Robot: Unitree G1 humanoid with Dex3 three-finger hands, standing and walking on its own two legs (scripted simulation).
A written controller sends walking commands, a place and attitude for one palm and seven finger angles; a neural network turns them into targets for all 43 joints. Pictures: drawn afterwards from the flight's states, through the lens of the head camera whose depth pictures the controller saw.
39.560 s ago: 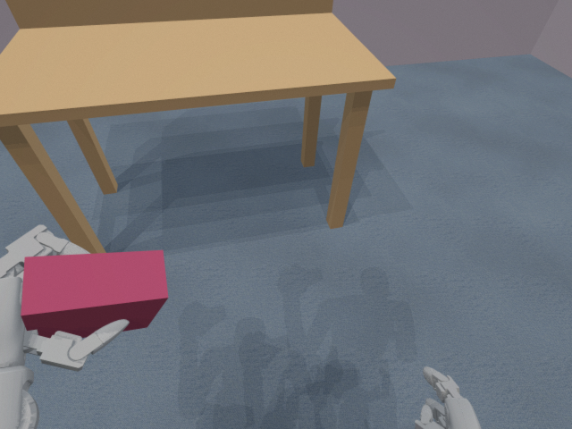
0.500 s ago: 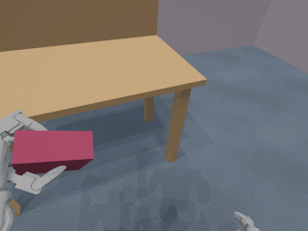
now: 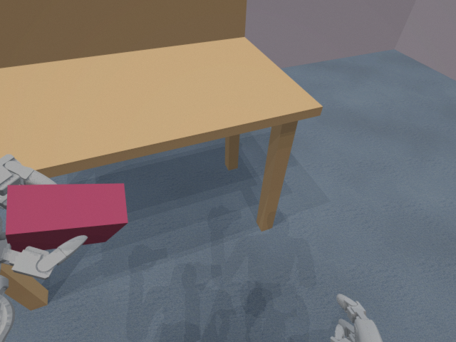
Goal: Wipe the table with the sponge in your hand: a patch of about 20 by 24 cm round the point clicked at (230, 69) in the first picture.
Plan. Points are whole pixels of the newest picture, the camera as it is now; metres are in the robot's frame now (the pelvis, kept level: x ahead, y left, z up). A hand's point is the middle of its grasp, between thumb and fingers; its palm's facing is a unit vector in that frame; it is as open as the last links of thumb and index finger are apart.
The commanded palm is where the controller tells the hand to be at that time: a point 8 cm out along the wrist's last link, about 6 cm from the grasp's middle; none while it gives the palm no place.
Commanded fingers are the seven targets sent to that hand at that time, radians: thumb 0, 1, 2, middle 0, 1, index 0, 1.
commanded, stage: stop stepping back and stand still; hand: left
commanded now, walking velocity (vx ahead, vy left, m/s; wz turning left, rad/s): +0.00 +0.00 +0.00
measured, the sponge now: (82, 218) +0.24 +0.21 +0.17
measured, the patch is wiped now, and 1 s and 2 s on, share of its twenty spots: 0.95 0.95 0.95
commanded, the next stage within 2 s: stand and wait in 0.44 s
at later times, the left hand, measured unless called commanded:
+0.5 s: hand (36, 211) +0.23 +0.26 +0.19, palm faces +0.41 -0.84 -0.36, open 9.6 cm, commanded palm +0.18 +0.30 +0.22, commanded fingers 0.00 0.10 1.30 -1.20 -1.60 -1.20 -1.60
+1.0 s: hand (33, 212) +0.23 +0.26 +0.19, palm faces +0.40 -0.83 -0.38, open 9.6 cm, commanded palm +0.17 +0.30 +0.22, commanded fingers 0.00 0.10 1.30 -1.20 -1.60 -1.20 -1.60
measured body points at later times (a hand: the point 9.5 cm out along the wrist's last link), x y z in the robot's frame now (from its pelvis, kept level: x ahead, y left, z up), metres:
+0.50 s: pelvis +0.01 +0.02 +0.01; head +0.02 +0.03 +0.46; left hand +0.20 +0.31 +0.21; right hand +0.20 -0.21 -0.06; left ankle +0.03 +0.12 -0.73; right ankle +0.02 -0.11 -0.73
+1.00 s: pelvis +0.01 +0.03 +0.01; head +0.01 +0.02 +0.46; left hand +0.20 +0.31 +0.21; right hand +0.18 -0.21 -0.07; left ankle +0.03 +0.12 -0.73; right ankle +0.02 -0.11 -0.73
